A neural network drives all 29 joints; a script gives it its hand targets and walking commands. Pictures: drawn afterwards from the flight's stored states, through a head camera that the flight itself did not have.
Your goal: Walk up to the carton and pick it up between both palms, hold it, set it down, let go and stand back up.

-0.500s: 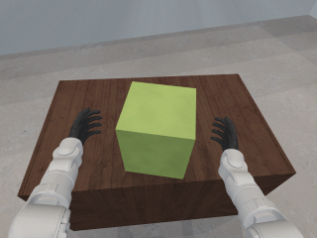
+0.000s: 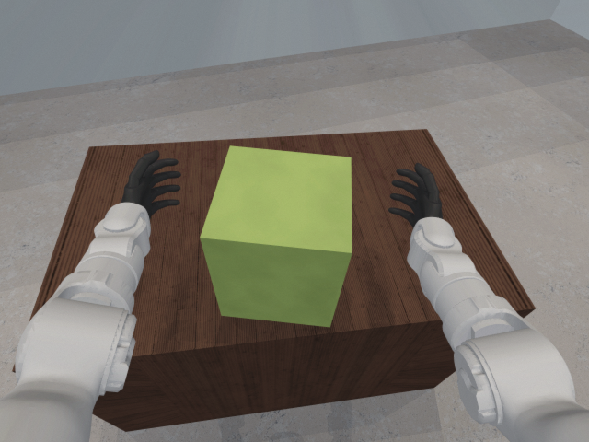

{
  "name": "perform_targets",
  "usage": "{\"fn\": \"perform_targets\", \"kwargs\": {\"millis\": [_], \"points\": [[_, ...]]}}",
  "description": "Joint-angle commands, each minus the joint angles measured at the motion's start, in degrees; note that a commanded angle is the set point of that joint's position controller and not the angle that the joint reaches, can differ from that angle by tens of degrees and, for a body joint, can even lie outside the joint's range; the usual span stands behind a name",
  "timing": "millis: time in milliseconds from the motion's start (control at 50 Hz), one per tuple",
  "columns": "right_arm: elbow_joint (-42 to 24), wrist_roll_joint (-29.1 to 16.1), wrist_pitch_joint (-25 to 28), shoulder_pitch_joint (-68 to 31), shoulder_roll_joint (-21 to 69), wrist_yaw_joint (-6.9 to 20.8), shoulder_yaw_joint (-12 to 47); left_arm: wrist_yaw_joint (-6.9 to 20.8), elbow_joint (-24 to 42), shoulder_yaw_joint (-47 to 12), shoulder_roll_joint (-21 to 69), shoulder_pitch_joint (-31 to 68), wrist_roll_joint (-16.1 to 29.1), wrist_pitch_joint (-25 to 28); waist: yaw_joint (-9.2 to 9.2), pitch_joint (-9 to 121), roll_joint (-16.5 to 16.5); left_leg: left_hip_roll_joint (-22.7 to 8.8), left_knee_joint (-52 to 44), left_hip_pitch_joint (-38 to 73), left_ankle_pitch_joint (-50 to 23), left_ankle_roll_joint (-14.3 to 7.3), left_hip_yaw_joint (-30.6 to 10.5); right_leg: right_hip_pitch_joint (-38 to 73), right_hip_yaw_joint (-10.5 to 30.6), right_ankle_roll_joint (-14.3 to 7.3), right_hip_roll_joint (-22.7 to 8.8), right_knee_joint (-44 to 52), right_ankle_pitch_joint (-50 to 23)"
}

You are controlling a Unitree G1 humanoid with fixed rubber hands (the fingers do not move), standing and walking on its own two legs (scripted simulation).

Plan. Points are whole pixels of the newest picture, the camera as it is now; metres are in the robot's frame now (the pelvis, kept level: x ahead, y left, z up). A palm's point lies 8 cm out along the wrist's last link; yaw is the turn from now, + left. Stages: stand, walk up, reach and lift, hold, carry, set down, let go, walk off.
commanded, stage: reach and lift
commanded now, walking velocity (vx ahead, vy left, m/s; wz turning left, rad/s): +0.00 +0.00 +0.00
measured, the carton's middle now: (282, 240) +0.47 -0.02 -0.05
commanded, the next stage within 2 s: none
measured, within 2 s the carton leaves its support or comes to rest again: neither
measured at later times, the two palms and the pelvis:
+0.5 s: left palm (155, 203) +0.47 +0.18 +0.06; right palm (421, 213) +0.41 -0.22 +0.06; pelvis +0.00 +0.00 -0.01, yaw +1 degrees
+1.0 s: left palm (179, 243) +0.46 +0.16 -0.03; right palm (394, 255) +0.40 -0.20 -0.02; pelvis -0.02 +0.00 -0.05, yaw -1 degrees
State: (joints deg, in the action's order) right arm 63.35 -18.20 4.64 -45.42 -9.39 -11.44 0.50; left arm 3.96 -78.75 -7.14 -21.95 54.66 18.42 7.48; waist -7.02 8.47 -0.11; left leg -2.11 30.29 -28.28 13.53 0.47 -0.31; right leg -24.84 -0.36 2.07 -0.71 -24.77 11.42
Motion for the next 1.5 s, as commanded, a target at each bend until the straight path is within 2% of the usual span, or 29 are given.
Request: {"fn": "perform_targets", "kwargs": {"millis": [0, 120, 180, 200, 240, 260, 320, 340, 400, 420, 540, 560, 600, 640, 760, 780, 800, 880, 1000, 1040, 1120, 1140, 1200, 1240, 1280, 1320, 1400, 1420, 1480], "points": [[-8.71, 0.02, 2.99, -29.17, -9.39, 0.08, -1.00, -0.30, 6.68, 0.42, -9.95, 32.92, 1.16, 4.19, -1.25, 31.14, 4.85, 2.31, 2.19, 19.42, -20.03, 2.56, 1.30, 2.66, -3.67, -1.86, 2.44, -0.24, -16.46], [-6.16, -1.53, 1.50, -31.88, -8.67, 0.43, -1.22, -0.51, 1.19, -2.57, -9.51, 36.37, 2.54, 4.09, -2.69, 31.82, 6.50, 2.30, 2.22, 17.99, -18.67, 1.84, 0.89, -0.02, -4.45, -2.09, 1.99, 0.24, -15.63], [-1.35, -1.78, 0.69, -34.20, -10.69, 0.49, -0.58, -0.17, -3.79, -3.84, -9.26, 36.93, 3.76, 3.63, -3.57, 30.02, 5.24, 2.14, 2.07, 16.52, -17.95, 1.72, 0.42, -2.26, -4.66, -1.89, 1.77, -0.42, -15.08], [-3.03, -2.14, 1.04, -34.55, -10.39, 0.74, -0.28, -0.18, -2.28, -4.05, -9.50, 38.39, 4.10, 4.17, -2.67, 32.44, 6.19, 2.42, 2.81, 15.83, -18.49, 1.90, 0.48, -1.70, -4.56, -2.13, 1.87, -0.59, -15.26], [-1.15, -2.11, 1.48, -33.96, -9.12, 0.83, 0.54, 0.13, -3.80, -3.87, -8.94, 36.64, 3.40, 5.05, -3.22, 33.11, 5.42, 2.29, 2.92, 17.19, -21.39, 1.91, 0.65, -1.68, -4.70, -1.84, 1.55, -1.07, -19.03], [-1.92, -2.69, 2.14, -34.47, -9.41, 0.91, 0.31, 0.11, -2.77, -3.83, -8.97, 36.92, 3.33, 5.38, -3.51, 34.59, 7.04, 2.36, 3.42, 17.61, -22.78, 2.19, 0.60, -2.11, -4.88, -1.93, 1.59, -1.49, -20.00], [2.75, -2.49, 3.44, -32.08, -9.15, 1.35, 1.57, 0.35, -7.97, -2.62, -9.03, 34.30, 1.98, 6.15, -2.56, 32.19, 5.42, 2.48, 4.19, 15.24, -22.76, 1.83, 0.63, -2.70, -4.65, -1.78, 1.62, -2.02, -20.30], [1.62, -2.49, 3.81, -31.41, -8.16, 1.54, 2.53, 0.50, -7.16, -2.15, -8.66, 33.84, 1.57, 7.15, -1.95, 31.70, 4.43, 2.64, 3.82, 13.74, -22.26, 1.76, 0.84, -1.45, -4.38, -1.45, 1.34, -2.24, -20.33], [1.65, -2.16, 6.22, -31.12, -7.19, 1.94, 1.62, 0.42, -6.90, -2.62, -8.41, 34.42, 1.63, 9.44, -2.18, 33.09, 6.87, 2.78, 5.35, 12.71, -23.53, 2.27, 0.69, -3.39, -4.77, -1.53, 1.25, -3.57, -20.23], [4.01, -1.40, 6.97, -31.03, -7.78, 2.05, 1.08, 0.50, -8.01, -2.71, -7.45, 35.00, 1.44, 10.12, -3.01, 32.90, 6.68, 2.62, 5.98, 12.47, -23.29, 2.45, 0.71, -4.91, -5.11, -1.47, 1.36, -3.94, -20.02], [2.91, 0.57, 12.43, -31.35, -6.14, 2.68, -1.08, -0.36, -7.63, -3.48, -5.35, 35.46, 2.48, 15.39, -3.47, 40.17, 7.52, 2.61, 9.41, 8.51, -24.51, 3.43, 0.12, -10.26, -5.50, -1.08, 1.52, -7.56, -19.11], [4.13, 1.19, 13.51, -31.22, -6.06, 3.06, -1.56, -0.70, -7.93, -3.73, -4.36, 36.54, 2.50, 16.32, -3.43, 42.14, 9.32, 2.42, 11.18, 8.81, -26.39, 3.79, -0.26, -12.58, -5.27, -1.49, 1.62, -8.91, -18.58], [4.03, 2.40, 15.61, -30.43, -6.53, 3.16, -2.52, -1.28, -8.07, -1.45, -5.66, 35.06, 1.74, 17.69, -2.42, 46.52, 8.97, 2.80, 12.96, 8.03, -28.15, 4.11, -0.11, -13.24, -5.25, -1.08, 2.10, -10.22, -20.82], [5.28, 2.55, 17.02, -29.19, -5.20, 2.94, -2.58, -1.12, -8.47, -1.64, -4.38, 35.03, 0.95, 18.86, -3.56, 46.48, 9.31, 2.85, 13.81, 6.90, -28.16, 4.36, 0.07, -13.03, -5.31, -0.96, 2.30, -11.19, -21.59], [6.27, 4.76, 20.80, -30.90, -5.48, 2.30, -4.46, -1.62, -8.76, -0.65, -4.36, 36.11, -0.16, 21.15, -2.59, 48.44, 9.57, 2.92, 17.37, 0.24, -23.96, 5.05, 0.64, -16.97, -4.68, -0.47, 1.83, -15.31, -18.58], [6.08, 4.42, 21.12, -31.85, -5.69, 2.41, -4.59, -1.93, -10.12, -0.51, -4.23, 36.37, -0.43, 20.86, -2.21, 48.36, 9.58, 3.01, 17.32, 0.45, -23.74, 5.17, 0.47, -17.26, -4.54, -0.42, 2.26, -15.25, -18.10], [6.71, 4.96, 21.69, -32.82, -6.59, 2.42, -5.62, -2.10, -9.14, -0.62, -3.38, 37.53, -0.15, 21.16, -3.19, 49.13, 9.39, 2.43, 17.91, 0.87, -24.30, 5.75, 0.20, -18.37, -5.04, -0.63, 2.62, -16.04, -17.54], [9.86, 4.47, 21.13, -32.37, -5.63, 2.65, -5.29, -2.31, -10.43, -0.13, -3.61, 37.81, -0.58, 20.70, -2.64, 49.01, 9.62, 2.74, 19.10, 0.12, -21.46, 5.47, 0.65, -20.44, -4.97, -0.81, 2.53, -16.76, -14.09], [8.08, 5.31, 20.40, -34.32, -2.94, 3.15, -6.22, -2.63, -9.82, -0.51, -0.98, 38.61, -1.78, 20.68, -1.52, 48.79, 9.91, 2.84, 18.81, -1.54, -17.99, 5.11, 1.01, -21.32, -4.80, -1.11, 2.12, -16.15, -11.02], [8.14, 5.79, 20.02, -33.71, -2.14, 2.97, -6.18, -2.86, -9.85, 1.19, -2.51, 38.91, -2.19, 20.48, -1.02, 47.94, 8.13, 3.00, 18.42, -3.28, -16.07, 4.49, 1.39, -20.62, -4.21, -0.70, 2.20, -16.90, -10.66], [9.47, 8.61, 19.51, -33.21, -0.71, 2.70, -8.94, -2.81, -10.36, 1.96, -0.29, 37.76, -3.53, 20.58, -1.35, 44.46, 7.56, 2.66, 17.58, -4.99, -12.91, 4.58, 1.29, -19.97, -4.03, -0.95, 1.88, -16.66, -8.08], [10.84, 9.93, 19.73, -33.15, -0.85, 2.26, -10.40, -2.94, -10.60, 1.96, 0.79, 37.59, -4.69, 20.30, -2.18, 43.92, 8.06, 2.55, 17.99, -4.84, -14.00, 4.98, 1.34, -20.25, -4.10, -1.02, 1.84, -16.54, -9.26], [11.27, 12.75, 20.45, -33.65, 0.25, 2.03, -13.23, -3.18, -9.92, 4.92, 2.17, 37.71, -8.02, 20.18, -1.40, 43.07, 10.35, 2.56, 17.85, -3.24, -17.35, 5.52, 1.03, -21.33, -4.50, -1.32, 2.15, -16.10, -10.18], [12.00, 15.57, 20.93, -34.02, 0.99, 1.82, -15.79, -3.27, -10.12, 5.98, 3.75, 37.37, -9.60, 19.91, -1.96, 42.34, 8.66, 2.28, 17.05, -2.05, -18.66, 6.02, 1.02, -20.94, -4.84, -1.43, 2.54, -14.90, -10.48], [11.22, 17.97, 21.79, -33.28, 1.98, 1.55, -17.71, -4.10, -8.05, 8.48, 4.64, 36.74, -12.15, 19.86, -1.53, 44.98, 9.66, 2.20, 17.83, -0.99, -21.72, 6.12, 1.03, -19.91, -4.33, -1.72, 2.65, -15.44, -13.53], [11.62, 19.85, 22.46, -33.17, 3.18, 1.47, -18.69, -3.99, -6.99, 11.11, 5.34, 36.15, -14.89, 19.77, -0.58, 45.06, 8.09, 2.22, 17.57, 1.70, -25.36, 6.11, 1.60, -17.83, -4.28, -1.31, 3.10, -14.28, -15.91], [10.25, 26.09, 23.24, -31.27, 9.60, 2.81, -22.55, -2.62, -7.14, 14.35, 10.27, 36.27, -20.28, 20.08, -0.08, 40.04, 8.16, 1.95, 15.68, -0.32, -20.76, 5.42, 2.70, -15.05, -4.36, -2.03, 2.51, -12.88, -12.41], [10.27, 27.65, 23.69, -31.17, 10.05, 3.18, -24.04, -2.69, -7.20, 15.95, 11.17, 36.02, -22.02, 20.31, -0.01, 39.62, 9.66, 1.74, 14.86, 1.29, -19.84, 5.64, 2.63, -15.40, -4.67, -2.31, 2.46, -12.28, -10.80], [8.91, 35.05, 25.03, -32.31, 18.44, 5.67, -27.64, -1.11, -7.89, 19.57, 19.18, 35.89, -27.61, 20.75, 0.07, 39.92, 9.46, 1.14, 14.33, 3.57, -22.62, 5.74, 2.53, -14.78, -5.31, -3.01, 2.35, -11.33, -11.33]]}}
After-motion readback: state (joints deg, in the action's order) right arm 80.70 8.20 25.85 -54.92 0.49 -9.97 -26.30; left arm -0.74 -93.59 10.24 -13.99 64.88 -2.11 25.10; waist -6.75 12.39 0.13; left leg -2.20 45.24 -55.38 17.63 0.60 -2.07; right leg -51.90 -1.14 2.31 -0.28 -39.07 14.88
